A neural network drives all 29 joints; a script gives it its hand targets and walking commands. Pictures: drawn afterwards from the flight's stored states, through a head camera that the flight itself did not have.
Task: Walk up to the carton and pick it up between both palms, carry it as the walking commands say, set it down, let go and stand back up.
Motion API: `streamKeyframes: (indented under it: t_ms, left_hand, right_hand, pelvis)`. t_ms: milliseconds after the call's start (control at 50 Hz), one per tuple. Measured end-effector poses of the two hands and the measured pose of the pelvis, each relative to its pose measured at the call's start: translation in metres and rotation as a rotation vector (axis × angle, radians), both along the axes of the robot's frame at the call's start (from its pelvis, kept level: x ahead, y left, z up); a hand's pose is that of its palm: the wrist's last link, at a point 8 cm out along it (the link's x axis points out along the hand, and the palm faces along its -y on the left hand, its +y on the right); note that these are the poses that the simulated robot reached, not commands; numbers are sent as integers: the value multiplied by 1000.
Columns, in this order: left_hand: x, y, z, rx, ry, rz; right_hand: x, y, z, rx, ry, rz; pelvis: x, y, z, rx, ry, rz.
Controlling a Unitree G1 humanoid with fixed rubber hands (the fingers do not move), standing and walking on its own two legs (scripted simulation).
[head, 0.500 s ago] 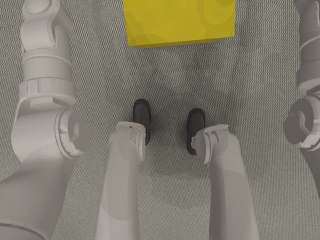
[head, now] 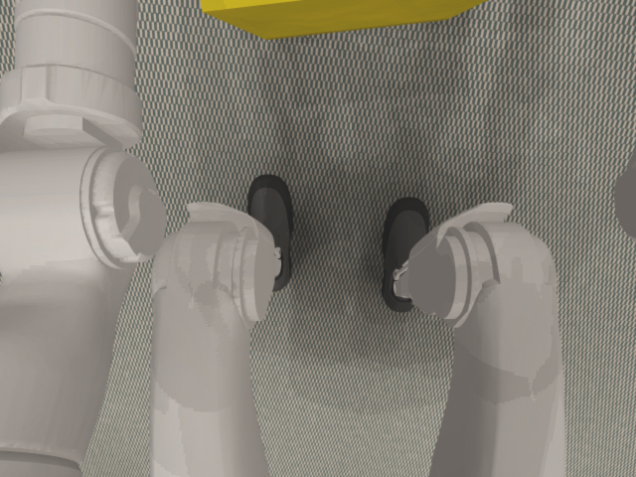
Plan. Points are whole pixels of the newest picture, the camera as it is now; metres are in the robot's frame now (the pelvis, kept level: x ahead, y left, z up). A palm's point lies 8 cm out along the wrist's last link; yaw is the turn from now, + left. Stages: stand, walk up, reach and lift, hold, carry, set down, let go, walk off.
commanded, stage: reach and lift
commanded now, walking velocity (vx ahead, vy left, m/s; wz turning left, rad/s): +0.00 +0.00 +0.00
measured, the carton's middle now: out of the picture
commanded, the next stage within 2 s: none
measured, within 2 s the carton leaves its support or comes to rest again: leaves its support in 2.00 s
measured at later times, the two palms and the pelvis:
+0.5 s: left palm out of the picture +0.59 +0.20 -0.24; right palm out of the picture +0.61 -0.18 -0.22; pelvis +0.01 +0.00 -0.06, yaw +0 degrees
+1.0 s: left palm out of the picture +0.58 +0.18 -0.25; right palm out of the picture +0.61 -0.17 -0.23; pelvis +0.01 +0.00 -0.06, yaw +0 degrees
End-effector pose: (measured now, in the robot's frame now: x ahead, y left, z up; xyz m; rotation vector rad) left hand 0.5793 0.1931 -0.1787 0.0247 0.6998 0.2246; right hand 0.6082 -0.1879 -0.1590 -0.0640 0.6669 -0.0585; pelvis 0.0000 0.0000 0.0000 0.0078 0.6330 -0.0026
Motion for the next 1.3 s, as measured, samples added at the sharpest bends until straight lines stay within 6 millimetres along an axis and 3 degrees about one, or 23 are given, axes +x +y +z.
streamKeyframes:
  t_ms: [180,340,540,860,1000,1300]
  left_hand:
    - [1,5,-44,9,14,3]
    - [3,8,-70,13,10,1]
    - [7,8,-60,31,-21,-16]
    - [4,-15,-72,-14,13,-42]
    - [4,-15,-72,-13,11,-40]
    - [4,-16,-72,-11,13,-42]
  right_hand:
    - [1,3,-47,-24,27,27]
    - [3,5,-71,-41,20,31]
    - [5,4,-63,-37,-11,15]
    - [3,9,-71,-47,17,44]
    - [2,22,-74,-27,21,68]
    - [2,23,-74,-25,23,67]
  pelvis:
    - [7,1,-30,2,19,-1]
    - [9,4,-54,-2,18,-4]
    - [6,3,-64,2,-10,-5]
    - [9,2,-63,4,-2,-6]
    - [9,2,-63,4,-2,-7]
    - [9,2,-63,4,-3,-8]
